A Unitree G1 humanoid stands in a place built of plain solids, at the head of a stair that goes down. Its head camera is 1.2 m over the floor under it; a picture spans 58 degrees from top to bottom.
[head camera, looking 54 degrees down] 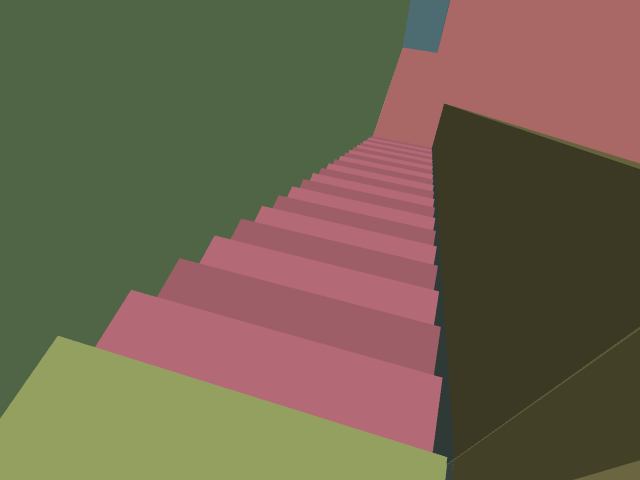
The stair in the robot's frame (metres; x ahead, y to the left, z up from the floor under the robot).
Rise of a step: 0.19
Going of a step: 0.28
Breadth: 1.15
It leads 17 degrees to the right of straight ahead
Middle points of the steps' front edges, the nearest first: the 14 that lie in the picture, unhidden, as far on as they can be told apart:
0.36 0.23 0.00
0.63 0.15 -0.19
0.89 0.07 -0.38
1.16 -0.01 -0.58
1.42 -0.09 -0.77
1.69 -0.17 -0.96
1.95 -0.25 -1.15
2.22 -0.33 -1.34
2.48 -0.40 -1.54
2.75 -0.48 -1.73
3.01 -0.56 -1.92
3.28 -0.64 -2.11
3.55 -0.72 -2.31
3.81 -0.80 -2.50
